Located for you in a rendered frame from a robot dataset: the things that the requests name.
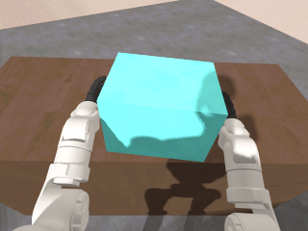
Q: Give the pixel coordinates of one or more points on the right robot hand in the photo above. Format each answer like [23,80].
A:
[229,105]

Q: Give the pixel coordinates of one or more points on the carton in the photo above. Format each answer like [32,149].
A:
[161,107]

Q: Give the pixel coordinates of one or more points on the robot right upper arm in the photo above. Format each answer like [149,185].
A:
[249,222]

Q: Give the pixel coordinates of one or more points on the left robot hand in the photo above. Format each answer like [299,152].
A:
[95,89]

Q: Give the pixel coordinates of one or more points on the right robot forearm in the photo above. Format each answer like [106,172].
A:
[246,187]

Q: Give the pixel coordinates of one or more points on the left robot forearm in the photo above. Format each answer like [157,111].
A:
[71,164]

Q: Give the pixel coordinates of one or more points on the pedestal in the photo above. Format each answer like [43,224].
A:
[38,95]

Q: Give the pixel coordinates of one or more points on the robot left upper arm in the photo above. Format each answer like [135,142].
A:
[60,210]

